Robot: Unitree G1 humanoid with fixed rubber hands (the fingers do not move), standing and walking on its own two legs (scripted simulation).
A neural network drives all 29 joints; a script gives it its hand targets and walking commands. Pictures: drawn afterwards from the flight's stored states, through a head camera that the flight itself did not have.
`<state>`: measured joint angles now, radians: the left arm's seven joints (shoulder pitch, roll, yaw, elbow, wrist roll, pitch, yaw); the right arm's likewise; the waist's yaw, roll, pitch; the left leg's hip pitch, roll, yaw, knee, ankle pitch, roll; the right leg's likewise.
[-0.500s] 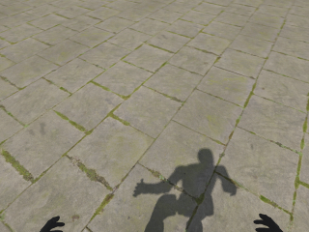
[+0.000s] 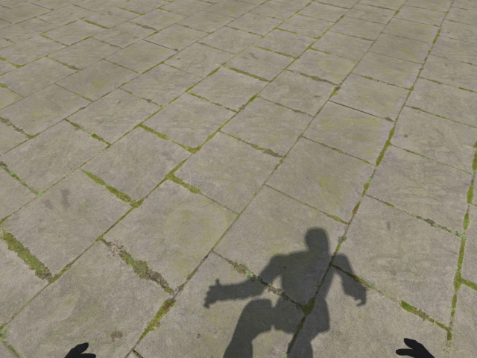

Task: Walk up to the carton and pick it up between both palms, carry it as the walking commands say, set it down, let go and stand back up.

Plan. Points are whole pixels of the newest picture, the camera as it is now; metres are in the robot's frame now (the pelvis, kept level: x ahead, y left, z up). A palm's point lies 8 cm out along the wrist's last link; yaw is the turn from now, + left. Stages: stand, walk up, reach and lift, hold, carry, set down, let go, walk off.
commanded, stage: stand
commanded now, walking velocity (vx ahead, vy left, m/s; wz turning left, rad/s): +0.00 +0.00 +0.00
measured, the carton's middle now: out of the picture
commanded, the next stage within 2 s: walk up in 0.76 s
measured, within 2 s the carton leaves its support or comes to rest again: neither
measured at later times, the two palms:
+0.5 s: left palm out of the picture +0.11 +0.31 -0.10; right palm out of the picture +0.11 -0.31 -0.10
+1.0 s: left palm out of the picture +0.11 +0.33 -0.10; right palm out of the picture +0.12 -0.31 -0.10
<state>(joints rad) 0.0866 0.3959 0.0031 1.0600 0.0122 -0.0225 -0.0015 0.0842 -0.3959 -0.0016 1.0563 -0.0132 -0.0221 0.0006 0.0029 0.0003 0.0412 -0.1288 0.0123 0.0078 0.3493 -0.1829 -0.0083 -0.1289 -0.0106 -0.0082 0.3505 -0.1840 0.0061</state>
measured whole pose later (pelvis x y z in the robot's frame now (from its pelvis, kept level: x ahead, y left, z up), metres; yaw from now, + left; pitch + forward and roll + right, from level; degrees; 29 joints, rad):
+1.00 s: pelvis +0.01 +0.00 +0.00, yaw +3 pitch +0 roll -1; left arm 0.08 0.41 0.05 0.99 0.02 -0.01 0.00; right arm 0.11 -0.42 -0.03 0.96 -0.03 0.02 0.05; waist -0.02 0.01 0.04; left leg -0.23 0.01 -0.03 0.50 -0.23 0.01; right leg -0.16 -0.02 -0.06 0.38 -0.21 0.00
